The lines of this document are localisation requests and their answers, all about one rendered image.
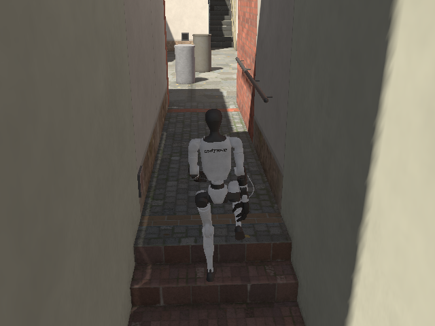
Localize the robot right upper arm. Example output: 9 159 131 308
229 137 245 176

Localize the robot left upper arm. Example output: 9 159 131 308
188 139 201 175

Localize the right robot thigh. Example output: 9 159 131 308
227 181 241 202

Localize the robot left foot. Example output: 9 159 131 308
206 264 217 282

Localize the right robot forearm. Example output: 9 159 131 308
237 166 249 202

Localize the robot right hand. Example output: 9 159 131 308
232 202 249 222

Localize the robot left hand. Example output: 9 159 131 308
194 171 207 182

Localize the left robot forearm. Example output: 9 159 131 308
188 166 199 179

